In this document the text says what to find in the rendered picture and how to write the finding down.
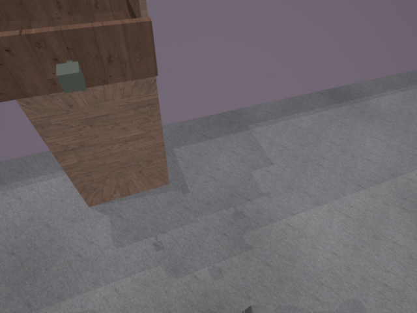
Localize drawer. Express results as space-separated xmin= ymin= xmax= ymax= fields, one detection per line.
xmin=0 ymin=0 xmax=158 ymax=102

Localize cabinet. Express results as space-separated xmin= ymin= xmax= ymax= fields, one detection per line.
xmin=16 ymin=0 xmax=169 ymax=207

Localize handle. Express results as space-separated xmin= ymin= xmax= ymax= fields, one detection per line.
xmin=56 ymin=59 xmax=86 ymax=93

